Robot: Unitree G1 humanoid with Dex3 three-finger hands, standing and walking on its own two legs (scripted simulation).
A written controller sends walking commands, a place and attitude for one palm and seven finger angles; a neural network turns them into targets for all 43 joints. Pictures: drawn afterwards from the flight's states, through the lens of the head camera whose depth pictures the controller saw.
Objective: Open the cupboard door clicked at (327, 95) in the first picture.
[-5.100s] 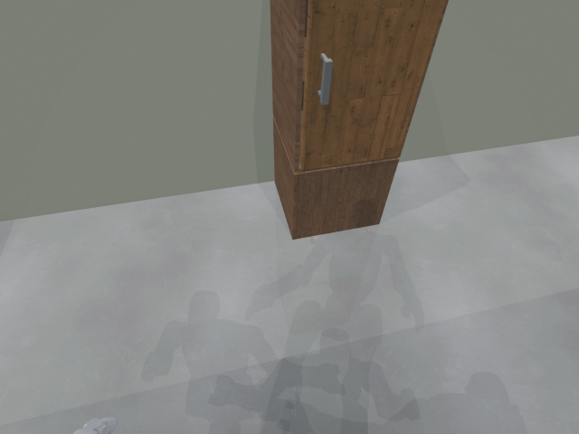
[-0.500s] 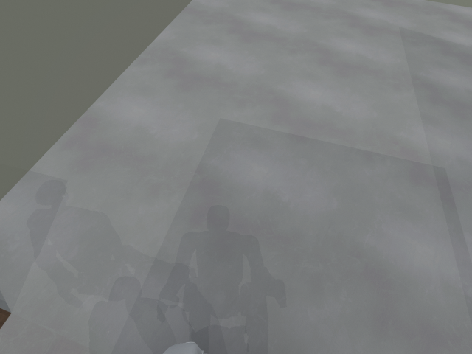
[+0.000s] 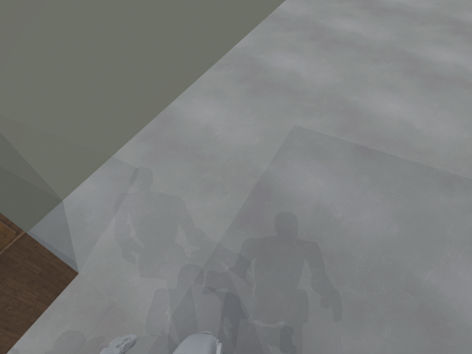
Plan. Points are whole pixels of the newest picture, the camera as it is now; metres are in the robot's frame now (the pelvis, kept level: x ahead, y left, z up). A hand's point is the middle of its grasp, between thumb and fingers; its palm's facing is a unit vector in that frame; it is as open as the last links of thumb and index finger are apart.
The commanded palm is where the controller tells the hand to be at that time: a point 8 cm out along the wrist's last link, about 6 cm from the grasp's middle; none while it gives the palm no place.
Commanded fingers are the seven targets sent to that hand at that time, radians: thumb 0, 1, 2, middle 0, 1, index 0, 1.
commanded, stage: turn to face it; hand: left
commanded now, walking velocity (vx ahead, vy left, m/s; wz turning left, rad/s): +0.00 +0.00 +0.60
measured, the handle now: out of the picture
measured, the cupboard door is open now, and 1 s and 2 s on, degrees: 0 0 0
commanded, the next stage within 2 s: take the last steps up to it in 1.58 s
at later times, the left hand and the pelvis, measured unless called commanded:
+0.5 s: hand out of the picture -0.01 +0.25 -0.17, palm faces +0.35 -0.89 -0.28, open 7.3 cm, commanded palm none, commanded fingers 0.00 0.90 0.90 -0.20 -0.30 -0.20 -0.30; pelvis +0.00 +0.01 +0.00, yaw +18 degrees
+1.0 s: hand out of the picture -0.07 +0.18 -0.16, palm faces +0.61 -0.75 -0.24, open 7.3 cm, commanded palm none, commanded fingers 0.00 0.90 0.90 -0.20 -0.30 -0.20 -0.30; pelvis +0.00 -0.01 +0.00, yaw +38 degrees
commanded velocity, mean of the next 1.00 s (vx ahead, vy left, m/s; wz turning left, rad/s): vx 0.00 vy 0.00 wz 0.60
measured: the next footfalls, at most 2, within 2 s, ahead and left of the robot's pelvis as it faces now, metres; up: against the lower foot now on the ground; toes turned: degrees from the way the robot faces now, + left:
left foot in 0.28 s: +0.01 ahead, +0.15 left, +0.00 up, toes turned +19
right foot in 0.64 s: +0.11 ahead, -0.10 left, +0.00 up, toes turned +20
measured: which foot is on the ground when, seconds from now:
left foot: up 0.00-0.26, down 0.28-0.64, up 0.66-1.00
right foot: down 0.00-0.28, up 0.30-0.62, down 0.64-1.00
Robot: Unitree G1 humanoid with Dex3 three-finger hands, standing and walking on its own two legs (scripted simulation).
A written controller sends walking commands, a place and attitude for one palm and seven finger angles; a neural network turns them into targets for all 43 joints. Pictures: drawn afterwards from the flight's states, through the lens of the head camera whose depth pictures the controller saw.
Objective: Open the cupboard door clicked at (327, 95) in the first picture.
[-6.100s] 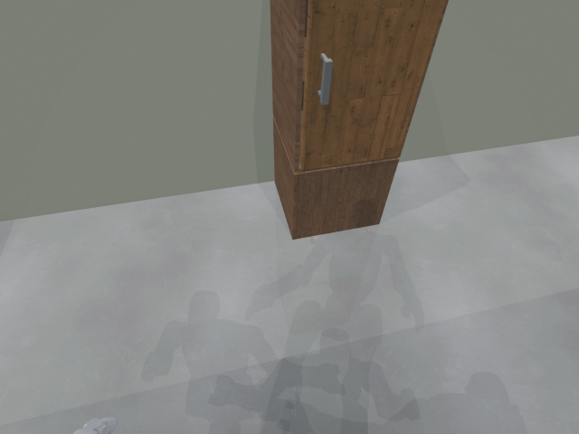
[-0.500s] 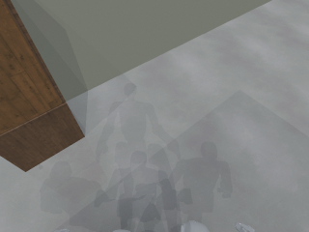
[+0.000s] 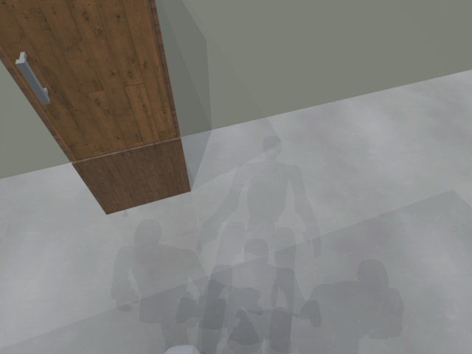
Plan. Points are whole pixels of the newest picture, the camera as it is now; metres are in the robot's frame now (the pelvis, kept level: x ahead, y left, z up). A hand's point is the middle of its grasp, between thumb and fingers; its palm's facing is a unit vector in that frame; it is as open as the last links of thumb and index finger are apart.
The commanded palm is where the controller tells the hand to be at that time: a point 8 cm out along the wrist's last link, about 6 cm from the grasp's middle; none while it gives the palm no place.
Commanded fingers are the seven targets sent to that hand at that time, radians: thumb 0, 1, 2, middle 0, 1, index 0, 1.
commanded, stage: turn to face it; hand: left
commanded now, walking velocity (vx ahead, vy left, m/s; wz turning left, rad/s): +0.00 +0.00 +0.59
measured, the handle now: (34, 78) +0.72 +0.60 +0.01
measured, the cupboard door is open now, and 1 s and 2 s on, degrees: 0 0 0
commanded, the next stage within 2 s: take the last steps up to it in 0.58 s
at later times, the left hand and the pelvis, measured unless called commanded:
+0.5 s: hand out of the picture +0.05 +0.21 -0.15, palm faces +0.23 -0.93 -0.28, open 7.3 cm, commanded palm none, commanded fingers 0.00 0.90 0.90 -0.20 -0.30 -0.20 -0.30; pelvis -0.01 -0.01 +0.00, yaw +12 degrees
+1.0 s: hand out of the picture -0.15 +0.18 -0.18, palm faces +0.43 -0.88 -0.20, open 7.3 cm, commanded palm none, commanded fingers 0.00 0.90 0.90 -0.20 -0.30 -0.20 -0.30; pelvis -0.04 +0.02 +0.00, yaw +21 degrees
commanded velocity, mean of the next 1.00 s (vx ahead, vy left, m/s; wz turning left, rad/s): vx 0.10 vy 0.02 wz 0.27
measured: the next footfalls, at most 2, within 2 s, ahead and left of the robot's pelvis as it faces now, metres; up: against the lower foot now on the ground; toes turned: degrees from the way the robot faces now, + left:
left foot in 0.04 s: +0.04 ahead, +0.13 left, +0.00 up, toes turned +8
right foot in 0.48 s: +0.06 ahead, -0.11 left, +0.00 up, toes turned +9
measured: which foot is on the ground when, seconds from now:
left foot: up 0.00-0.02, down 0.04-0.48, up 0.50-0.90, down 0.92-1.00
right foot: down 0.00-0.04, up 0.06-0.46, down 0.48-0.92, up 0.94-1.00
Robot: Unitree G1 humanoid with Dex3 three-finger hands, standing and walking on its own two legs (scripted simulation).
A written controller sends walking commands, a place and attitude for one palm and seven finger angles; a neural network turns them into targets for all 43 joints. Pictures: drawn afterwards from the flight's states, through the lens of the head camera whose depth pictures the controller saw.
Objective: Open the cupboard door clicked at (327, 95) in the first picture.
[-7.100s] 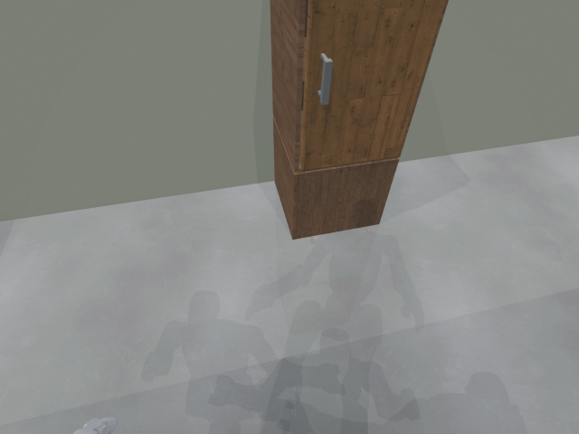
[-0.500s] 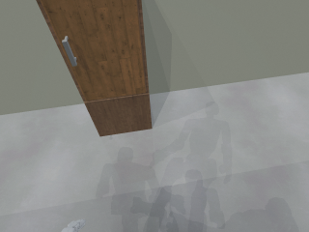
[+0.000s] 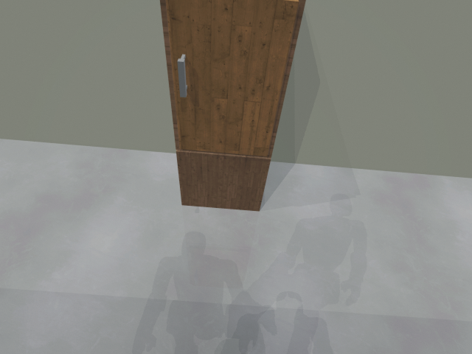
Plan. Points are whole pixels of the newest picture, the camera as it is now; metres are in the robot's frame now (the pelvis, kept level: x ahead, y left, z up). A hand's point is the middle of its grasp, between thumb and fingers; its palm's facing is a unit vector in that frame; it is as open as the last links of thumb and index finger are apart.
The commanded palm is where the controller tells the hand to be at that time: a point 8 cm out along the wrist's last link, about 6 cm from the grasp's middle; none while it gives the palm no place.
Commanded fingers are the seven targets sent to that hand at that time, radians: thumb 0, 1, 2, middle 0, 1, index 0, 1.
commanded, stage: take the last steps up to it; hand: left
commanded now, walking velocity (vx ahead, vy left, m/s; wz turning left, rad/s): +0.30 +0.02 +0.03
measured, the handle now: (183, 75) +0.92 +0.27 +0.01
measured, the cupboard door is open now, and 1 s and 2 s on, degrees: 0 0 0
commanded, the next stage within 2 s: come to a stop and stand still in 1.06 s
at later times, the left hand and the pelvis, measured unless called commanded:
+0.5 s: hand (176, 312) +0.23 +0.14 -0.16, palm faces +0.04 -0.98 -0.18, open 7.3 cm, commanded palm none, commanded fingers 0.00 0.90 0.90 -0.20 -0.30 -0.20 -0.30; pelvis +0.13 -0.03 -0.01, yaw +2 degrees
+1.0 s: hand (149, 301) +0.25 +0.21 -0.18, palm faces +0.08 -0.99 -0.13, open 7.3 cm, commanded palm none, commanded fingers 0.00 0.90 0.90 -0.20 -0.30 -0.20 -0.30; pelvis +0.28 +0.04 +0.01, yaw +1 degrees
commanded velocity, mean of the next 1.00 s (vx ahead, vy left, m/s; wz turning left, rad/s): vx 0.27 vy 0.01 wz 0.00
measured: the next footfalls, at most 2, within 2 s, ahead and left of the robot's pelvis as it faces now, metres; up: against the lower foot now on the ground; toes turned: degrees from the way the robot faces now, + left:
right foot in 0.40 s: +0.24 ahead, -0.13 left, +0.00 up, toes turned -8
left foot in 0.82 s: +0.33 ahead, +0.12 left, +0.00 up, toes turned +12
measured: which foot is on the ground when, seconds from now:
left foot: down 0.00-0.40, up 0.42-0.80, down 0.82-1.00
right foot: up 0.00-0.38, down 0.40-0.84, up 0.86-1.00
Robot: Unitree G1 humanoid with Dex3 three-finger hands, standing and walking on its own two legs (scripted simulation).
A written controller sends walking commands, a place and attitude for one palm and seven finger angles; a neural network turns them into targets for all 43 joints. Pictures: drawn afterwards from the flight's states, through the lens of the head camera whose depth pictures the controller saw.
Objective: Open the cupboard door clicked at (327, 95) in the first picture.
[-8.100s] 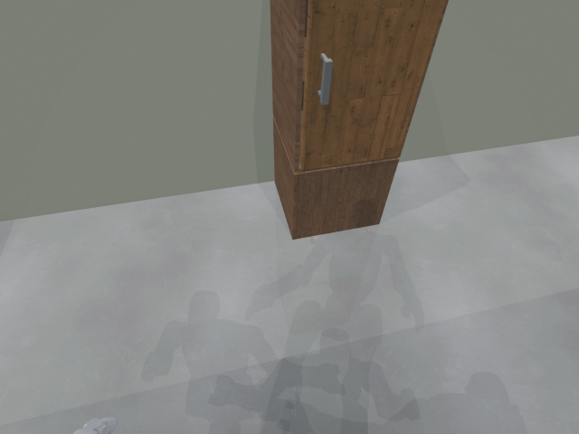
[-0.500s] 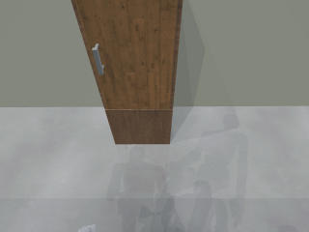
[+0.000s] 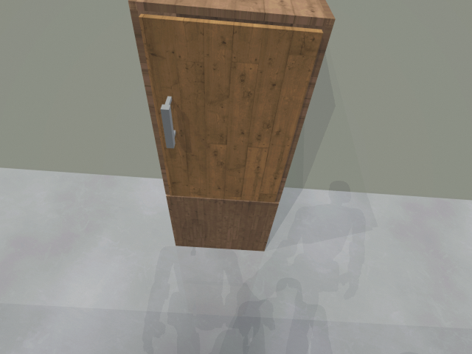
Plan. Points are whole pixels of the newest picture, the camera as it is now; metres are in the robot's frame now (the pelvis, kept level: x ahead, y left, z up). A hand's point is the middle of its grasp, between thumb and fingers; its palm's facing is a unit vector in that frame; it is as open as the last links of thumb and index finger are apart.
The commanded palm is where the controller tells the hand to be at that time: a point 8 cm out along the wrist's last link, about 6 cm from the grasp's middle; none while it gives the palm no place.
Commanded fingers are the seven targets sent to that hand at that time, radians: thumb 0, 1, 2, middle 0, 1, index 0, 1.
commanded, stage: take the last steps up to it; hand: left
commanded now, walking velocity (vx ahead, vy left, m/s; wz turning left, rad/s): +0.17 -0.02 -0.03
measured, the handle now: (169, 122) +0.64 +0.22 +0.00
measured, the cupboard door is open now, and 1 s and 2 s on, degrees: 0 0 0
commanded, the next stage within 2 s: come to a stop and stand still in 0.06 s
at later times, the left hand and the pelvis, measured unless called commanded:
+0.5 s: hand (167, 327) +0.20 +0.15 -0.17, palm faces +0.03 -0.97 -0.22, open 7.3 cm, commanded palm none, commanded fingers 0.00 0.90 0.90 -0.20 -0.30 -0.20 -0.30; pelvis +0.10 -0.02 -0.01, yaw +1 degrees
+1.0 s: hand out of the picture +0.05 +0.19 -0.17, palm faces +0.00 -0.97 -0.26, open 7.3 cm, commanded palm none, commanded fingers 0.00 0.90 0.90 -0.20 -0.30 -0.20 -0.30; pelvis +0.07 +0.01 -0.01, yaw -2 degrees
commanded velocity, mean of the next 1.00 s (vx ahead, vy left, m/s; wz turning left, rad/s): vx -0.07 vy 0.02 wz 0.00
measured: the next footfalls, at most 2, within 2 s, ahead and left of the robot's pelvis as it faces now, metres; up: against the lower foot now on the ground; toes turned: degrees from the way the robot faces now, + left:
right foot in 0.28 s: +0.20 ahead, -0.14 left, +0.00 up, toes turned -8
left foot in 0.62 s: +0.12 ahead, +0.12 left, +0.00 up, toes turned +2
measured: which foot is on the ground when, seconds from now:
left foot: down 0.00-0.30, up 0.32-0.60, down 0.62-1.00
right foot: up 0.00-0.26, down 0.28-0.64, up 0.66-0.90, down 0.92-1.00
